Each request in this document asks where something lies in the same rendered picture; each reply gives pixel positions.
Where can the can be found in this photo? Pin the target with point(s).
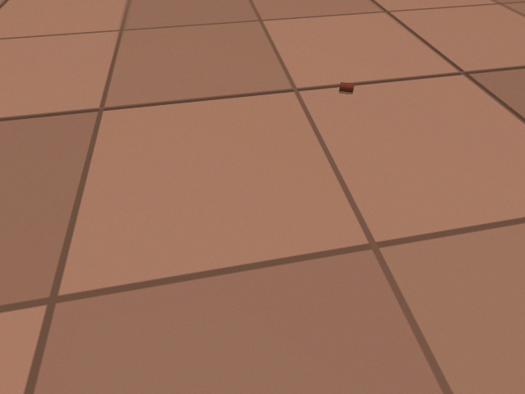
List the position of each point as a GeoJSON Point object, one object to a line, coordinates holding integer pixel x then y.
{"type": "Point", "coordinates": [346, 87]}

